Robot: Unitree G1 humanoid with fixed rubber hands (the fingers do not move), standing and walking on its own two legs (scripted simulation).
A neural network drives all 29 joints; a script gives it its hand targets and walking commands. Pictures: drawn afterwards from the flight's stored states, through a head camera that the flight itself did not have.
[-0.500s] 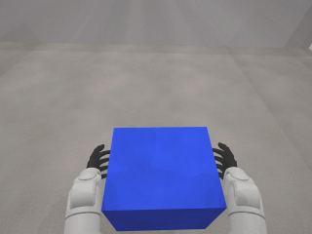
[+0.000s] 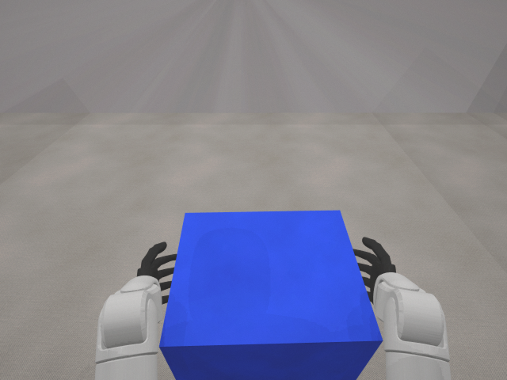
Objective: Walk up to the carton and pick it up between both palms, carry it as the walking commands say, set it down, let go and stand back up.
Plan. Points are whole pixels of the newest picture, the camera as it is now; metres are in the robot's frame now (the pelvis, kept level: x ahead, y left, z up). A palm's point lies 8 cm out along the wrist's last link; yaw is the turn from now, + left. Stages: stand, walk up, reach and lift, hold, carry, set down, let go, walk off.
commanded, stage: carry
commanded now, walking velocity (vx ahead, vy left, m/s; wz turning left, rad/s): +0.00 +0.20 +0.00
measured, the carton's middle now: (264, 303) +0.27 +0.01 +0.03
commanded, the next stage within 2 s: none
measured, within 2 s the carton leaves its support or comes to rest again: neither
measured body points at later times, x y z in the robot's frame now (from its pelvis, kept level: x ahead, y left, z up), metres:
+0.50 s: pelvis -0.01 +0.08 +0.00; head -0.05 +0.08 +0.45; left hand +0.23 +0.27 +0.07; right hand +0.26 -0.08 +0.08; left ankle +0.02 +0.17 -0.73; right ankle -0.05 -0.08 -0.69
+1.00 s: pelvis -0.05 +0.16 +0.00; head -0.08 +0.16 +0.44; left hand +0.19 +0.36 +0.07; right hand +0.22 +0.00 +0.08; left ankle +0.00 +0.26 -0.73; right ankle -0.06 -0.01 -0.71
